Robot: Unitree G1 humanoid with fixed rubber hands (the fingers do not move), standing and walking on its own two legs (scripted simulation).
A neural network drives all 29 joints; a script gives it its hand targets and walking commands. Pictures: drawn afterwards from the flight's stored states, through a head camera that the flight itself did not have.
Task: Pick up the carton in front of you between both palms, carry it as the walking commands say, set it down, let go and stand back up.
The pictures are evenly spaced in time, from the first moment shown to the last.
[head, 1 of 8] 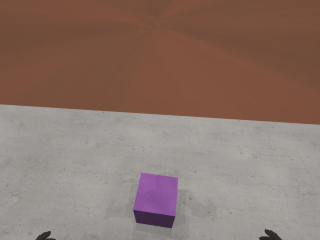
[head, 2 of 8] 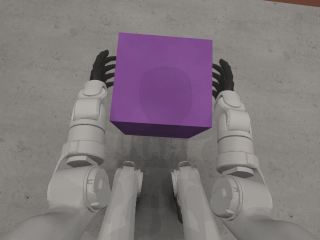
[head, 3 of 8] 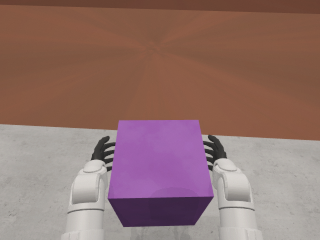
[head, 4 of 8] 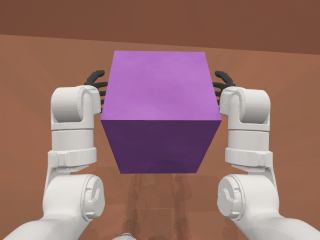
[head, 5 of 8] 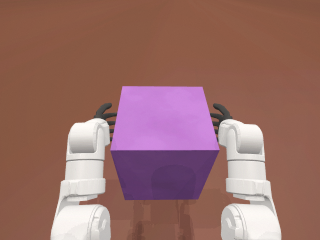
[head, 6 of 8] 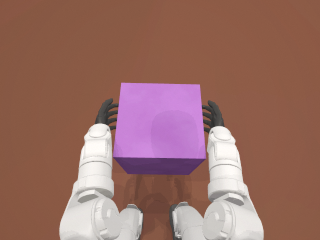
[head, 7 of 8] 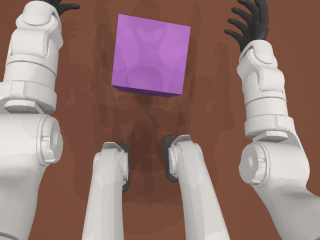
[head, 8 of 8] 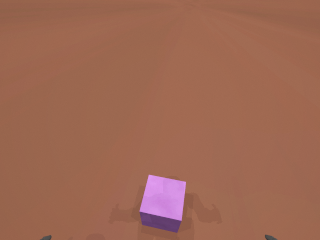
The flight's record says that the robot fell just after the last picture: no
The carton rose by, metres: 1.06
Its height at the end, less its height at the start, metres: +0.32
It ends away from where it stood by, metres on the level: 5.21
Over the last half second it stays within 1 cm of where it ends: yes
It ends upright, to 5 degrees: yes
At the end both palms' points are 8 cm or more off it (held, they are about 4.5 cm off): yes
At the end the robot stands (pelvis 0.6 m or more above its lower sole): yes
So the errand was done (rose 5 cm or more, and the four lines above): yes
